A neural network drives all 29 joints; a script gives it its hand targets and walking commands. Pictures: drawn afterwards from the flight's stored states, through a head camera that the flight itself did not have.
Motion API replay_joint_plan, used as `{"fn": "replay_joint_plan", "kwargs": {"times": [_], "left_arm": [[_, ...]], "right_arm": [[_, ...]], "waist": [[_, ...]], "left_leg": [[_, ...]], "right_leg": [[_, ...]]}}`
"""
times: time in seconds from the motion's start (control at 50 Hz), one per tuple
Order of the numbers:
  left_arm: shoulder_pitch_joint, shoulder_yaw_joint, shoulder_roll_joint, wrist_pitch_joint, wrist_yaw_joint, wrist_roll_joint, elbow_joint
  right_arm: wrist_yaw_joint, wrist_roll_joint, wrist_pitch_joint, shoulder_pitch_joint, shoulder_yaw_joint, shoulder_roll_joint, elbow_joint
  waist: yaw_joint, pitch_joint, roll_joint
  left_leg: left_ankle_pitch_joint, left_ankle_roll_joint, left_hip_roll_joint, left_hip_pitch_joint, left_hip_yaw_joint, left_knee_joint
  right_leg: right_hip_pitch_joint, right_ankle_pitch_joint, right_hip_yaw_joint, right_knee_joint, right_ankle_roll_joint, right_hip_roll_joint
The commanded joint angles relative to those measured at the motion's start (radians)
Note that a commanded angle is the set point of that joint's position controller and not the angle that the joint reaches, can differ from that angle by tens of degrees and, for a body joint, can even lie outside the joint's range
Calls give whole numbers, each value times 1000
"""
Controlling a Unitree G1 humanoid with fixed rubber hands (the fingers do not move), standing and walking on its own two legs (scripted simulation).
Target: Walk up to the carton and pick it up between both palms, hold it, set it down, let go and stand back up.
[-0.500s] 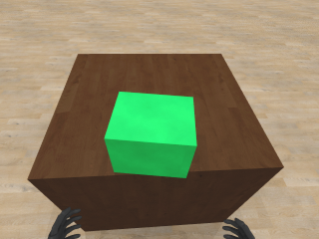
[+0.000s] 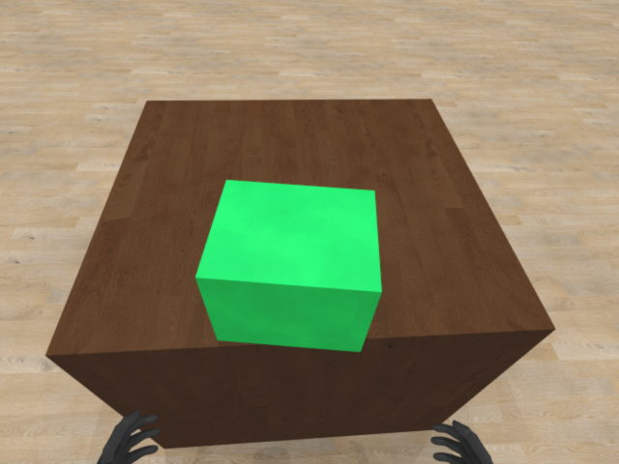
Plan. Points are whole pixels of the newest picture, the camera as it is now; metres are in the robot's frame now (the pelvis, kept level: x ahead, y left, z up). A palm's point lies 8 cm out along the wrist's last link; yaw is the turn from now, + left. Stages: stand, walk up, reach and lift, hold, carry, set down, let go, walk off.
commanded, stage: stand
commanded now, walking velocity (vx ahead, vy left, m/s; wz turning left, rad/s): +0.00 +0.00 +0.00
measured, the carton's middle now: (294, 267) +0.41 +0.02 +0.00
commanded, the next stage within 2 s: none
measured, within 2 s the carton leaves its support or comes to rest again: neither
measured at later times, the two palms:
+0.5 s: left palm out of the picture +0.11 +0.26 -0.09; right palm out of the picture +0.06 -0.27 -0.12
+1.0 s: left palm out of the picture +0.08 +0.26 -0.10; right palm out of the picture +0.04 -0.27 -0.12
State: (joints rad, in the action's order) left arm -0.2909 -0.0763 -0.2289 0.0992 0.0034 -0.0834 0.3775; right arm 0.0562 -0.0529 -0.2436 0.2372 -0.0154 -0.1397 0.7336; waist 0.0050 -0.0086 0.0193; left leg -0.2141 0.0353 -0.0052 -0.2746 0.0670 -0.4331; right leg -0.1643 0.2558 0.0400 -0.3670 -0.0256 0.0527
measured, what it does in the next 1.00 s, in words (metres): stands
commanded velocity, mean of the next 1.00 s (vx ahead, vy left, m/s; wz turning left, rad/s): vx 0.00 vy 0.00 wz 0.00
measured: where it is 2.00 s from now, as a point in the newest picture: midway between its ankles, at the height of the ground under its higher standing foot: outside the picture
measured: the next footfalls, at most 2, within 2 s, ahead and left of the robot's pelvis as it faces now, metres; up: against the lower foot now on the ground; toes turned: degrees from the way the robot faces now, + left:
none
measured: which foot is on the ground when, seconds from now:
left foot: down 0.00-1.00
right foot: down 0.00-1.00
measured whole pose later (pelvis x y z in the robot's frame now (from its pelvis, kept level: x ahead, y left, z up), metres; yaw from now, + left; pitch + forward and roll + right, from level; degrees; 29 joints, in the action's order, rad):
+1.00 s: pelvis -0.02 +0.00 +0.00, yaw +0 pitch +0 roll -1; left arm -0.29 -0.08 -0.26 -0.01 0.00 0.00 0.70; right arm 0.01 0.01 -0.04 0.23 -0.06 -0.24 1.00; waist 0.01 0.04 0.02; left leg -0.19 0.03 0.00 -0.26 0.07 -0.44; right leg -0.17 0.25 0.04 -0.42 -0.03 0.05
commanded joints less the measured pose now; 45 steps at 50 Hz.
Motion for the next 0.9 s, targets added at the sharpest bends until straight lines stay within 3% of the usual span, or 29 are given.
{"fn": "replay_joint_plan", "kwargs": {"times": [0.0,0.02,0.08,0.1,0.14,0.16,0.18,0.22,0.24,0.26,0.3,0.4,0.42,0.44,0.46,0.5,0.52,0.56,0.58,0.6,0.62,0.66,0.68,0.74,0.76,0.8,0.82,0.84,0.88], "left_arm": [[3,-10,-243,-109,19,151,81],[1,-27,-271,-127,20,146,52],[26,-31,-228,-133,22,146,89],[-3,-24,-219,-136,16,134,108],[20,-37,-251,-138,17,147,124],[-4,-43,-245,-140,19,137,129],[-15,-33,-242,-143,13,137,158],[15,-42,-270,-154,21,137,167],[35,-36,-261,-150,22,139,164],[10,-36,-273,-161,17,133,173],[-14,-42,-280,-163,21,130,207],[18,-31,-267,-168,16,135,234],[14,-33,-281,-163,20,125,253],[32,-34,-295,-157,20,133,259],[48,-29,-264,-158,18,132,248],[20,-36,-283,-161,22,127,265],[22,-24,-260,-163,18,127,285],[15,-37,-281,-173,16,128,286],[17,-28,-258,-171,15,125,290],[1,-30,-268,-167,14,118,299],[23,-31,-275,-167,21,129,301],[34,-23,-265,-170,13,120,307],[18,-32,-273,-164,14,120,314],[29,-25,-243,-170,15,114,313],[29,-17,-240,-171,17,115,319],[23,-24,-260,-170,22,120,329],[37,-32,-287,-171,19,127,329],[37,-30,-263,-175,14,112,325],[38,-24,-267,-173,17,114,338]], "right_arm": [[-49,97,64,13,-86,-353,29],[-68,92,116,21,-95,-344,22],[-75,92,161,-51,-85,-299,4],[-73,97,164,-68,-87,-329,10],[-65,99,173,-64,-85,-316,28],[-61,87,167,-100,-88,-313,32],[-62,98,168,-78,-81,-304,55],[-54,91,175,-78,-84,-308,67],[-50,92,175,-104,-81,-312,74],[-46,93,172,-65,-78,-312,89],[-56,101,173,-109,-88,-326,92],[-55,90,175,-117,-82,-336,105],[-59,91,172,-78,-90,-353,120],[-59,89,179,-80,-79,-331,124],[-60,91,172,-91,-91,-357,128],[-55,89,172,-85,-94,-355,130],[-52,89,178,-54,-82,-347,139],[-53,88,175,-43,-92,-368,150],[-51,88,179,-71,-92,-356,155],[-52,93,174,-97,-78,-344,147],[-54,86,182,-99,-89,-342,150],[-56,84,173,-95,-95,-381,165],[-53,90,172,-86,-88,-357,168],[-58,85,174,-90,-92,-380,177],[-57,93,174,-121,-96,-378,170],[-55,77,175,-105,-86,-343,171],[-56,78,170,-78,-85,-341,175],[-61,81,167,-85,-87,-373,181],[-61,83,177,-90,-85,-358,186]], "waist": [[-4,323,-57],[15,298,-28],[15,209,-71],[-9,192,-45],[11,119,-11],[-16,164,7],[-8,165,31],[23,154,-46],[5,124,-6],[24,158,7],[-2,145,-54],[5,173,-2],[2,99,-47],[27,101,-35],[17,131,22],[10,111,-82],[31,111,-55],[13,78,-21],[27,95,-41],[-8,120,-27],[15,119,-43],[11,124,-17],[13,95,-43],[-4,102,-68],[-12,106,-38],[-2,99,-57],[21,134,-8],[-6,104,-20],[8,95,-46]], "left_leg": [[593,-18,-160,320,-119,-87],[575,-13,-142,260,-107,-70],[386,-9,-122,156,-112,-31],[361,-10,-125,153,-129,-6],[249,-4,-114,115,-112,4],[225,0,-120,141,-131,-7],[242,11,-125,137,-141,-1],[212,3,-107,149,-136,23],[210,5,-114,144,-129,4],[208,3,-115,156,-135,13],[218,21,-126,147,-152,24],[204,19,-134,168,-155,26],[227,20,-126,143,-150,46],[202,20,-124,145,-149,45],[219,10,-126,171,-160,46],[249,19,-136,170,-165,53],[228,12,-126,158,-147,46],[203,26,-132,138,-163,59],[155,25,-142,161,-180,66],[168,27,-129,155,-171,54],[186,18,-130,157,-153,59],[163,13,-129,181,-157,56],[132,18,-135,153,-172,78],[184,29,-141,159,-173,76],[210,25,-135,170,-176,65],[215,24,-138,157,-176,72],[204,20,-140,174,-173,73],[233,19,-136,168,-160,67],[238,20,-133,167,-158,63]], "right_leg": [[5,-410,49,-116,-10,-118],[58,-439,56,-139,-18,-116],[68,-331,81,-92,-11,-132],[68,-331,87,-66,-7,-144],[20,-262,86,-41,3,-140],[25,-227,82,-31,-1,-138],[51,-270,91,-46,-9,-150],[14,-239,115,-43,-14,-149],[-14,-242,98,-33,1,-140],[7,-217,95,-37,-10,-142],[3,-204,104,-43,-13,-140],[27,-211,96,-25,-14,-143],[11,-224,114,-21,-21,-154],[-1,-232,116,-12,-22,-151],[-11,-208,106,-15,-16,-141],[-15,-209,107,-9,-19,-141],[1,-235,113,2,-24,-150],[-15,-190,110,-1,-23,-144],[-16,-163,111,12,-19,-150],[1,-183,122,13,-20,-149],[-1,-207,116,3,-23,-151],[-10,-177,115,10,-21,-145],[-9,-154,117,15,-12,-144],[-12,-161,127,6,-24,-152],[1,-181,120,5,-14,-149],[14,-223,126,4,-22,-156],[21,-197,106,13,-20,-154],[15,-216,122,18,-25,-154],[15,-243,123,18,-24,-156]]}}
